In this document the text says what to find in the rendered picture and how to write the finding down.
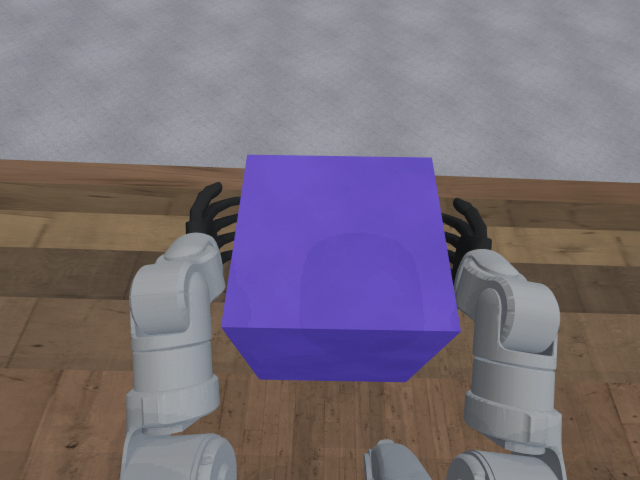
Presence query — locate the robot left forearm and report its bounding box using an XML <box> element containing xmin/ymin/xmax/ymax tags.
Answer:
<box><xmin>120</xmin><ymin>233</ymin><xmax>226</xmax><ymax>480</ymax></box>

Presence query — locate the robot right thigh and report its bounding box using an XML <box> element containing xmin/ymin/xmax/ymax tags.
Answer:
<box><xmin>364</xmin><ymin>443</ymin><xmax>432</xmax><ymax>480</ymax></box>

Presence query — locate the robot right hand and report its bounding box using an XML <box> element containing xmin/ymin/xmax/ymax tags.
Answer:
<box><xmin>441</xmin><ymin>198</ymin><xmax>492</xmax><ymax>285</ymax></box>

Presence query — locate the robot left hand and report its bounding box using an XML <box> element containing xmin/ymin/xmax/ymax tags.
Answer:
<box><xmin>186</xmin><ymin>182</ymin><xmax>241</xmax><ymax>264</ymax></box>

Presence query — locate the robot right upper arm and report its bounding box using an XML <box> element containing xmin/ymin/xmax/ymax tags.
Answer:
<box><xmin>446</xmin><ymin>450</ymin><xmax>558</xmax><ymax>480</ymax></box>

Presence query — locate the robot left upper arm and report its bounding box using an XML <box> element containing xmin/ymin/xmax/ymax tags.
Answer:
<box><xmin>122</xmin><ymin>433</ymin><xmax>237</xmax><ymax>480</ymax></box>

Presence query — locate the robot right forearm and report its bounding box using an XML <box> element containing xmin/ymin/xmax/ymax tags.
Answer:
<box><xmin>454</xmin><ymin>249</ymin><xmax>567</xmax><ymax>480</ymax></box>

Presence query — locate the carton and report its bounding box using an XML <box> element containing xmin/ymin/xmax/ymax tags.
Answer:
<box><xmin>221</xmin><ymin>155</ymin><xmax>461</xmax><ymax>382</ymax></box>

